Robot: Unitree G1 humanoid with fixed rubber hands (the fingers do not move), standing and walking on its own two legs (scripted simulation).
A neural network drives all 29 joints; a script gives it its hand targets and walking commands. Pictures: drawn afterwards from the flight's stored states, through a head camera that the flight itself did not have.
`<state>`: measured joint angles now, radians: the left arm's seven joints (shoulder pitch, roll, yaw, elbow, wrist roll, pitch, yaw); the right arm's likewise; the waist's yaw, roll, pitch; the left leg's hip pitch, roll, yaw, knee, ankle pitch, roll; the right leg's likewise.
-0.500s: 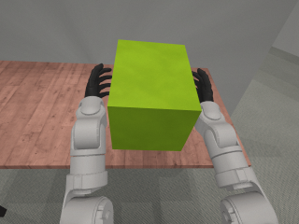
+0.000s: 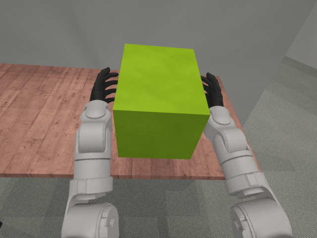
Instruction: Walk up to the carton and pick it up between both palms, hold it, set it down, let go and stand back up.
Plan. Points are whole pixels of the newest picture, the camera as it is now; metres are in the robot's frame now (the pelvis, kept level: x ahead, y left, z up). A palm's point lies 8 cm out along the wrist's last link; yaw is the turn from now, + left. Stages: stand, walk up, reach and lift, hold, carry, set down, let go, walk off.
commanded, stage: hold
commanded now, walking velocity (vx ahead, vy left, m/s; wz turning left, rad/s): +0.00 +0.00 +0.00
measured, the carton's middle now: (157, 101) +0.39 +0.01 +0.16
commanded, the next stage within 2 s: none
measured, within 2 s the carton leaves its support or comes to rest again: neither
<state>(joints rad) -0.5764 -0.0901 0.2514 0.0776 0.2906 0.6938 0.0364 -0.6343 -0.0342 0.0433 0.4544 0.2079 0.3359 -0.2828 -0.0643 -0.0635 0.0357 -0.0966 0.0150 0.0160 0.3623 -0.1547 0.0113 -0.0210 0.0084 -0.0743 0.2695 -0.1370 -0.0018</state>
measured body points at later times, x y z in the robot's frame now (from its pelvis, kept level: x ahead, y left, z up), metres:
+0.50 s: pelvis +0.00 +0.00 +0.00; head -0.02 +0.03 +0.45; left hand +0.38 +0.15 +0.18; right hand +0.38 -0.13 +0.17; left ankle +0.04 +0.11 -0.75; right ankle +0.02 -0.11 -0.75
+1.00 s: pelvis +0.01 +0.00 +0.00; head -0.02 +0.03 +0.45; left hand +0.38 +0.14 +0.18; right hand +0.38 -0.13 +0.17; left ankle +0.04 +0.11 -0.75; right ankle +0.02 -0.11 -0.75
